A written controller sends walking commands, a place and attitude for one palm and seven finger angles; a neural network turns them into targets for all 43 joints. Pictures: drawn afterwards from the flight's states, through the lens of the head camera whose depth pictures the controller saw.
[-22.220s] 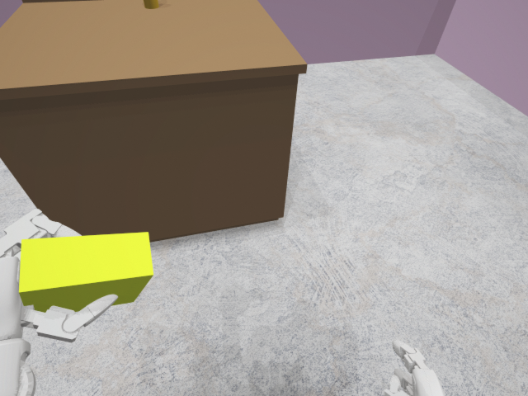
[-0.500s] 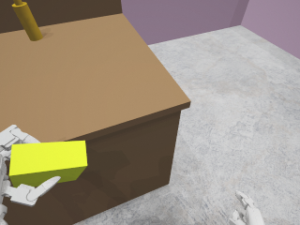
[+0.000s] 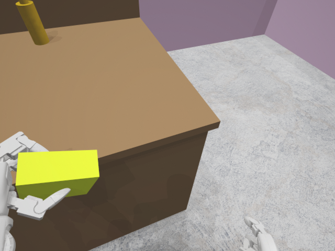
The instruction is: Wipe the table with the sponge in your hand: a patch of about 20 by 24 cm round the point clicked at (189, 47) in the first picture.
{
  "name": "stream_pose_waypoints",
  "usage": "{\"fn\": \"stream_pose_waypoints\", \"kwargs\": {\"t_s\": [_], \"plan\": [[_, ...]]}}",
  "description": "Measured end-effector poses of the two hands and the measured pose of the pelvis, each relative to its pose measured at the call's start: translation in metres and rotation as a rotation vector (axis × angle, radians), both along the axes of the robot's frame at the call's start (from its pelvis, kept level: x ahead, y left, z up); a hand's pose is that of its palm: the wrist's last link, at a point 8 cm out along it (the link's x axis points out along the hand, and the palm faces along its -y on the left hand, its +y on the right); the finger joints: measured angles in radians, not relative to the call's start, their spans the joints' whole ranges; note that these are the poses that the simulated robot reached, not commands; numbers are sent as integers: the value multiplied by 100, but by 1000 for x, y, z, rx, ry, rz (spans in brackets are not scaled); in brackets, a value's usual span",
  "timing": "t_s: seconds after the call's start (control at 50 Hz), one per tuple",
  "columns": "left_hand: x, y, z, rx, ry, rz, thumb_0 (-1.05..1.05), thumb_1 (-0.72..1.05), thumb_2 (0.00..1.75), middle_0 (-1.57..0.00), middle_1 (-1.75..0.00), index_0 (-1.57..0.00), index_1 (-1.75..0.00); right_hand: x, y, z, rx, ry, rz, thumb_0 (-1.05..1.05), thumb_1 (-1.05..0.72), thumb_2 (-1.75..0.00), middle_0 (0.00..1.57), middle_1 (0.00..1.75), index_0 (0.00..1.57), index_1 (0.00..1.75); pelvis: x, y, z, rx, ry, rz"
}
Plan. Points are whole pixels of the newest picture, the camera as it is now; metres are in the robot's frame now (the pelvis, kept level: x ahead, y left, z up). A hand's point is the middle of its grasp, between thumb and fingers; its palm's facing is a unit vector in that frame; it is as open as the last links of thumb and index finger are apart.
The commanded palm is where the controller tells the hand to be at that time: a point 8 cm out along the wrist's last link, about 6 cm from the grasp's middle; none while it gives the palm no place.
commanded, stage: bring the hand home and regain balance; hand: left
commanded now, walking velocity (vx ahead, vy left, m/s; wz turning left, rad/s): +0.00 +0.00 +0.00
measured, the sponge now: (69, 175) +0.23 +0.20 +0.12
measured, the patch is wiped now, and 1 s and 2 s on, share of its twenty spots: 0.05 0.05 0.05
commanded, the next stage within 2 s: come to a stop and stand still in 0.06 s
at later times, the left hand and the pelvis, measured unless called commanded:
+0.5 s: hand (43, 162) +0.24 +0.24 +0.15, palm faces +0.29 -0.88 -0.37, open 9.5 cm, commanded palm +0.18 +0.29 +0.18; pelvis +0.00 +0.02 +0.00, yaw -4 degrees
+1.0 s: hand (32, 165) +0.24 +0.26 +0.15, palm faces +0.26 -0.89 -0.37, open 9.5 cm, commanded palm +0.18 +0.30 +0.18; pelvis +0.00 +0.03 +0.00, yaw -3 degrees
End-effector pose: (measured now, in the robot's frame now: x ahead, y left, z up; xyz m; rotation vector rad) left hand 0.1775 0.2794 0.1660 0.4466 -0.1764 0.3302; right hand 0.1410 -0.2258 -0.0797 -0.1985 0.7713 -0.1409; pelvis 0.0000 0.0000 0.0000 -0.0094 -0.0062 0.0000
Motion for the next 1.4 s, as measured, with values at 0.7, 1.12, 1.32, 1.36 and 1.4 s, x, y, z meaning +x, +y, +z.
{"fn": "stream_pose_waypoints", "kwargs": {"t_s": [0.7,1.12,1.32,1.36,1.4], "plan": [[25,18,-6,-10,-37,-123,-2,-49,105,-82,-137,-82,-138,14,19,23,-39,-78,35,2,-90,-90,20,30,20,30,4,24,4,-5,-16,-58],[18,29,1,-7,-68,-89,-2,-49,105,-83,-137,-82,-138,22,30,27,-28,-96,47,2,-90,-90,21,30,20,30,0,30,5,-11,-26,-54],[16,28,0,-10,-65,-62,-2,-49,105,-82,-138,-81,-139,11,24,21,-30,-63,31,2,-90,-90,21,30,20,30,-4,28,5,-10,-20,-54],[15,27,1,0,-65,-65,-2,-48,105,-82,-138,-81,-140,10,23,21,-28,-61,28,2,-90,-90,21,30,20,30,-6,27,5,-9,-16,-56],[14,26,2,13,-65,-68,-2,-48,105,-81,-139,-81,-140,8,22,20,-26,-61,26,2,-90,-90,21,30,20,30,-9,27,4,-9,-12,-58]]}}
